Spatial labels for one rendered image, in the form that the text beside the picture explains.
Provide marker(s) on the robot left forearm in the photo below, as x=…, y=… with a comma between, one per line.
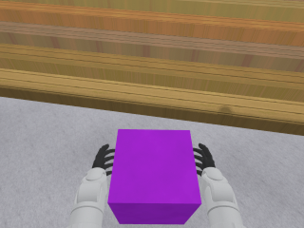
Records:
x=89, y=203

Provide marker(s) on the carton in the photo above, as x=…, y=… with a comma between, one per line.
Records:
x=154, y=177

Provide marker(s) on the robot right forearm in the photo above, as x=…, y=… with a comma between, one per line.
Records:
x=221, y=204

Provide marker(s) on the left robot hand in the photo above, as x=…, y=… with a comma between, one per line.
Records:
x=100, y=159

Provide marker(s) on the right robot hand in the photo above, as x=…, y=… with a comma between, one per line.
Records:
x=206, y=158

